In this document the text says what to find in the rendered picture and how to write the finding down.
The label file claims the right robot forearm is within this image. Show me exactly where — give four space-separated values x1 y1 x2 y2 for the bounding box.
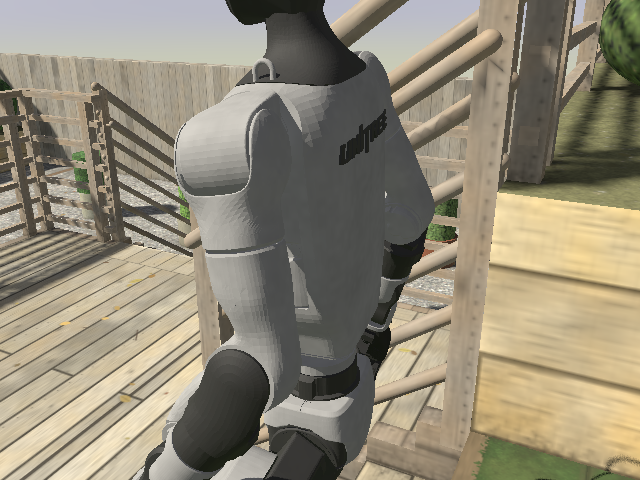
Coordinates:
367 227 428 332

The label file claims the left robot forearm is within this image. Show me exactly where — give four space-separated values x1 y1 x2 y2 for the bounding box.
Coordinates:
132 349 270 480

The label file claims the left robot upper arm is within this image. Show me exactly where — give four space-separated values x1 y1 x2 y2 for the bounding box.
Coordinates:
174 90 302 414

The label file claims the robot head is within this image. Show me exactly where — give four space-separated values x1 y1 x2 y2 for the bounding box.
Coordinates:
225 0 366 87

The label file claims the robot left thigh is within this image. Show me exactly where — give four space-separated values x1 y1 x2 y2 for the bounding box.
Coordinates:
210 432 326 480

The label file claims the right robot upper arm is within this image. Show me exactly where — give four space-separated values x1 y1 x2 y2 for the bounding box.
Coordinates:
353 51 435 245

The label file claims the right robot hand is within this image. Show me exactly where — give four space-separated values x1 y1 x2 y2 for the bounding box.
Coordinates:
357 321 392 381

